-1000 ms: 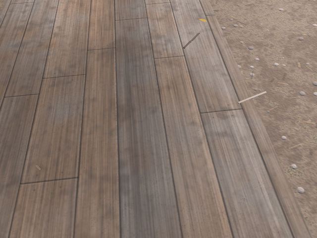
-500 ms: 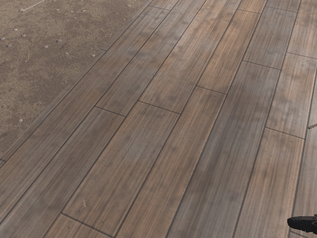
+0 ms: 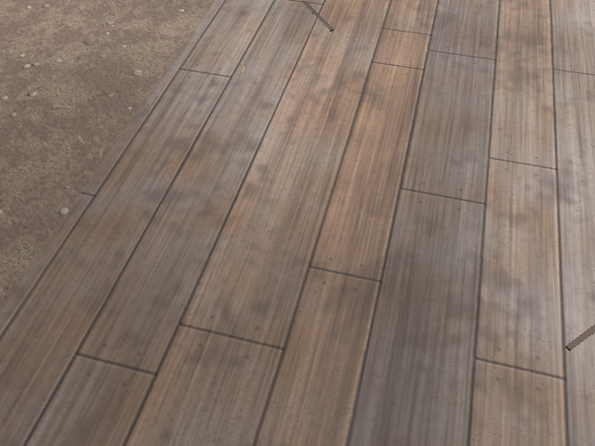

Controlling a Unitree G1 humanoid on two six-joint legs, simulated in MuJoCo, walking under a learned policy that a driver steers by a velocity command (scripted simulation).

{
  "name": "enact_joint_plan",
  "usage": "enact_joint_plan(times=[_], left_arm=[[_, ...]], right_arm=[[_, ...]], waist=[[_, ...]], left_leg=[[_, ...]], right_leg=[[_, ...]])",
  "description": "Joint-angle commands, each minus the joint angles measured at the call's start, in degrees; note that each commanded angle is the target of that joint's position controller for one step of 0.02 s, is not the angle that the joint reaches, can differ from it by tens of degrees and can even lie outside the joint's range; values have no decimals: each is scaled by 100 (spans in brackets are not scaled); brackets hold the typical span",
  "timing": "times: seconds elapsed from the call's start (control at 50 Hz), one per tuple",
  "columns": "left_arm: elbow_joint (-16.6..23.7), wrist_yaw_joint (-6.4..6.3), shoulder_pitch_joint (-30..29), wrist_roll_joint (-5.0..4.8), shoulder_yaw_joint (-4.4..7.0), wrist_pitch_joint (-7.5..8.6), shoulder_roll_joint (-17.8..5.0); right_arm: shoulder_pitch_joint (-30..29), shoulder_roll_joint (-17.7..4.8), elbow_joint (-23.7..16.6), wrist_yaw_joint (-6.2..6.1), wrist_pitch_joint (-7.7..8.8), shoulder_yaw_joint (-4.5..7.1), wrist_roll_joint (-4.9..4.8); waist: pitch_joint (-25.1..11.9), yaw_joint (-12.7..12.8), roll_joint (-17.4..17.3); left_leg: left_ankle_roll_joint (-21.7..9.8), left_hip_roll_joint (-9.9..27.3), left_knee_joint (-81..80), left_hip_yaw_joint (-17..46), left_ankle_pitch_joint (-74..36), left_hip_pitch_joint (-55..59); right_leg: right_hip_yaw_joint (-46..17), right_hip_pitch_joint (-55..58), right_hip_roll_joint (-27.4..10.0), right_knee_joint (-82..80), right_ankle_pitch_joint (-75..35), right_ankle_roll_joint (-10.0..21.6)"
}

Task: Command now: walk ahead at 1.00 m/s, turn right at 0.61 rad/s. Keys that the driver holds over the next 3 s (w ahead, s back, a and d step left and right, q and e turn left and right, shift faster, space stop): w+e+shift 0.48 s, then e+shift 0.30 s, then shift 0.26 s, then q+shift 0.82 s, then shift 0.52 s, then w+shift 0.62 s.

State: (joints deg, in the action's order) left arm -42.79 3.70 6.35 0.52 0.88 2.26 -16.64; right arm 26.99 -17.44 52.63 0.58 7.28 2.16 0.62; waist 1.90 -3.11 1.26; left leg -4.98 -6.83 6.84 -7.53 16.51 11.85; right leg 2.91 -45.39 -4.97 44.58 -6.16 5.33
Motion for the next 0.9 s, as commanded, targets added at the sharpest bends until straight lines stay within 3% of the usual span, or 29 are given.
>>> enact_joint_plan(times=[0.02, 0.06, 0.1, 0.12, 0.14, 0.16, 0.18, 0.2, 0.22, 0.24, 0.28, 0.32, 0.38, 0.44, 0.48, 0.5, 0.52, 0.54, 0.56, 0.58, 0.6, 0.62, 0.66, 0.7, 0.74, 0.8, 0.84, 0.88, 0.9], left_arm=[[312, 86, -266, 14, -33, 79, -151], [156, 53, 265, 80, 63, 43, -473], [-485, -42, 2569, 84, 333, 14, -1012], [-575, -156, 3191, -95, 572, -86, -1287], [-475, -191, 2407, 139, 671, -144, -2004], [-208, -243, 2236, 12, 738, -180, -1873], [-288, -349, 2044, 18, 648, -167, -1419], [-395, -355, 1835, 12, 547, -155, -1038], [-341, -372, 1654, 24, 522, -78, -1027], [-311, -381, 1494, 21, 463, -8, -878], [-210, -320, 1304, -26, 456, 130, -928], [-153, -307, 1328, -14, 507, 210, -1028], [-120, -240, 1547, -81, 606, 235, -1122], [-145, -264, 1794, -93, 676, 193, -1213], [-93, -326, 1692, -42, 715, 176, -1371], [-85, -317, 1570, -17, 750, 168, -1549], [-7, -304, 1346, -32, 708, 208, -1383], [224, -370, 1463, -164, 472, 240, -463], [562, -401, 2051, -244, 369, 171, -405], [307, -486, 1624, -35, 438, 28, -902], [347, -455, 1062, 39, 464, -34, -944], [580, -452, 980, -342, 449, -70, -741], [773, -382, 821, -365, 512, -201, -811], [1012, -340, 471, -332, 412, -323, -471], [1150, -253, 499, -240, 330, -308, -368], [1014, -64, 446, -163, 374, -296, -498], [1037, 9, 439, -97, 458, -320, -662], [982, 2, 781, -64, 609, -302, -945], [845, -52, 1280, -57, 721, -270, -1109]], right_arm=[[-397, -725, -402, -107, 163, 72, -7], [-335, -998, -401, -291, -16, 141, 113], [-903, -1250, -613, -389, -243, 223, 248], [-1414, -1287, -705, -341, -240, 283, 165], [-550, -234, -1264, -161, -90, -12, 81], [-1014, -540, -1448, -171, 27, -75, 88], [-1401, -579, -1547, -121, 122, -123, 122], [-1558, -515, -1623, -91, 117, -136, 181], [-1516, -455, -1596, -87, 13, -179, 295], [-1431, -448, -1591, -81, -157, -201, 385], [-1565, -329, -1713, -49, -375, -253, 419], [-2332, -269, -2092, 27, -367, -320, 302], [-2910, -171, -2252, 73, -328, -356, 117], [-3086, -357, -2333, 42, -289, -292, 89], [-2506, -669, -2173, -41, -246, -153, 94], [-1694, -887, -1971, -120, -201, -44, 111], [-591, -1150, -1755, -227, -140, 70, 185], [279, -1564, -1675, -320, -111, 194, 412], [-86, -1938, -1659, -255, -208, 328, 367], [-578, -1178, -1819, -220, -267, 215, 296], [-801, -618, -1780, -197, -279, 56, 244], [-1162, -516, -1873, -206, -238, 113, -21], [-1473, -367, -1696, -238, -199, 117, -56], [-1792, -395, -1591, -252, -176, 181, -91], [-2328, -693, -1590, -275, -215, 295, -112], [-2384, -967, -1493, -298, -245, 413, -231], [-2215, -1177, -1386, -263, -220, 474, -359], [-2199, -1281, -1380, -243, -251, 518, -463], [-2203, -1165, -1376, -230, -280, 480, -451]], waist=[[423, 333, -343], [-113, 678, -709], [-1123, 1842, -762], [-1329, 2353, 77], [-1674, 787, 1742], [-2405, 1267, 462], [-1161, 991, -246], [-461, 598, -718], [-60, 369, -679], [169, 133, -747], [304, -8, -566], [560, 160, -235], [341, 595, -26], [72, 797, 121], [-373, 500, 161], [-831, 35, 23], [-1365, -515, -23], [-2148, -590, -1124], [-3007, 15, -2736], [-2249, -53, -1282], [-1462, -146, -746], [-992, -25, -1079], [-557, 238, -1008], [-104, 328, -715], [32, 528, -897], [-327, 491, -612], [-464, 575, -524], [-656, 845, -480], [-880, 1147, -285]], left_leg=[[307, 1497, -17, -357, -6416, -1165], [476, 1655, 1258, -416, -8181, -498], [491, 1772, 4408, -304, -8301, -1230], [547, 802, 7243, -452, -4748, -2480], [931, 115, 9436, 395, 1349, -5536], [754, 291, 9533, 1388, 1002, -6131], [552, 706, 8581, 1517, 489, -6244], [492, 995, 7686, 1427, 300, -5868], [539, 1091, 7365, 1368, 412, -5525], [642, 1215, 7009, 1332, 452, -5139], [781, 1354, 6037, 1054, 417, -4603], [905, 1387, 4755, 839, -522, -4216], [863, 1108, 3240, 732, -2167, -3560], [744, 890, 2496, 825, -2131, -3469], [650, 646, 2189, 907, -1416, -2711], [582, 557, 2062, 847, -1028, -1866], [448, 1044, 2195, 1162, -824, -550], [190, 2845, 2104, 2817, -607, 930], [-473, 3893, 1617, 5385, -1706, 1572], [-418, 3501, 1780, 4473, -2119, 932], [-297, 3122, 1901, 3197, -3229, 179], [-205, 2660, 1789, 2392, -3819, -106], [-160, 2365, 1494, 1675, -3624, -970], [-244, 2294, 1032, 1071, -3786, -1735], [-359, 2361, 869, 543, -4056, -2229], [-77, 2023, 1163, -180, -3960, -2151], [-56, 2072, 1587, -231, -4648, -1943], [9, 2053, 2487, -263, -5107, -1774], [150, 1867, 3409, -354, -4685, -2016]], right_leg=[[632, 1522, 496, -558, -528, 262], [872, 2167, 995, -666, 277, 399], [441, 4456, 1175, -738, 1002, 752], [-347, 5606, 822, -1316, 1359, 1046], [-3304, 7360, -792, -1211, 741, 2248], [-4841, 7481, -1092, -2321, 2470, 2638], [-4646, 6225, -983, -3017, 3214, 2150], [-4077, 5038, -714, -3225, 3115, 1753], [-3699, 4165, -480, -3226, 2552, 1653], [-3314, 3374, -202, -3339, 2331, 1569], [-2603, 2339, 299, -3547, 2236, 1473], [-2425, 1706, 483, -3763, 1701, 1418], [-2326, 2086, 646, -3661, 854, 999], [-2534, 3273, 463, -3130, -188, 760], [-2660, 3810, 410, -2189, -1325, 518], [-2489, 3863, 601, -1017, -1931, 321], [-2312, 3213, 852, 465, -1480, 127], [-1603, 1928, 1307, 2409, 2121, 15], [-1002, 722, 1500, 3667, 4046, -159], [-926, 307, 852, 3785, 3454, -125], [-732, 283, 714, 3509, 3100, -204], [-880, 173, 332, 3647, 3064, -476], [-777, 355, -7, 3220, 2825, -553], [-538, 535, -88, 2412, 2760, -620], [-362, 911, -142, 1180, 2081, -775], [-9, 1982, 181, -219, 707, -535], [117, 2478, 450, -567, 787, -284], [188, 3088, 734, -1015, 910, 30], [200, 3892, 884, -1497, 371, 233]])
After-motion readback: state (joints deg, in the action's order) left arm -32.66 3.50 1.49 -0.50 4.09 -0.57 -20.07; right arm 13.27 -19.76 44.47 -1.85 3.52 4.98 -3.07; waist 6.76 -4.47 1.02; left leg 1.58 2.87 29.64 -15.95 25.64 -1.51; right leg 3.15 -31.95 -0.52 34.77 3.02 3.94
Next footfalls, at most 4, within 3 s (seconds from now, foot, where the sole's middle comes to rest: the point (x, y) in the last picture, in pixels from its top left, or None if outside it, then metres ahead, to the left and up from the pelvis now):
0.12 right None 0.32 -0.07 -0.76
0.52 left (291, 328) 0.76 0.01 -0.76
0.92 right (422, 300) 0.82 -0.33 -0.76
1.32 left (337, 261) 0.96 -0.12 -0.76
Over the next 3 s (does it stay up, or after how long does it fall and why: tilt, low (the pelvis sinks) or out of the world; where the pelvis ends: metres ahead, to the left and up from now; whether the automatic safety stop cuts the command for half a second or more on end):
stays up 1.13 -0.20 0.00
